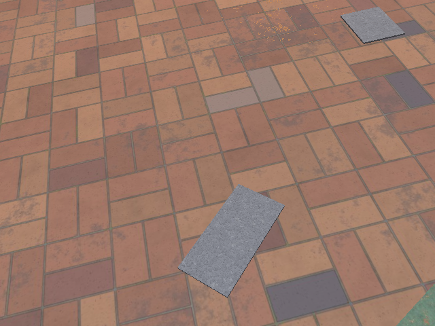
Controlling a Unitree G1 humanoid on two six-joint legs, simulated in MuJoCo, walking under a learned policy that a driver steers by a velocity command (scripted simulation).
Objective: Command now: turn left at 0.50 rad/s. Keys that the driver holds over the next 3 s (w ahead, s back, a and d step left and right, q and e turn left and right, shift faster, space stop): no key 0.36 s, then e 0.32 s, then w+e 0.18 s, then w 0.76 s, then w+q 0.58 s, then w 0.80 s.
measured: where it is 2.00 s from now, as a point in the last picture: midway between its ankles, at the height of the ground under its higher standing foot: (279, 321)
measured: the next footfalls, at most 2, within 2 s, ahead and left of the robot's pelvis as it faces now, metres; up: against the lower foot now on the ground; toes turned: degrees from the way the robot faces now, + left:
left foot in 0.26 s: +0.01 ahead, +0.12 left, +0.00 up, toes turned +3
right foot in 0.64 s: -0.01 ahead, -0.08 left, +0.00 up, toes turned -1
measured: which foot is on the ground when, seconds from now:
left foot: up 0.00-0.24, down 0.26-0.64, up 0.66-1.00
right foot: down 0.00-0.26, up 0.28-0.62, down 0.64-1.00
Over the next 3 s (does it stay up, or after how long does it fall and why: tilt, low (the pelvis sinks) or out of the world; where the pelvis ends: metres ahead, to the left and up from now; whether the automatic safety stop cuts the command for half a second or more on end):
stays up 1.03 -0.12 0.00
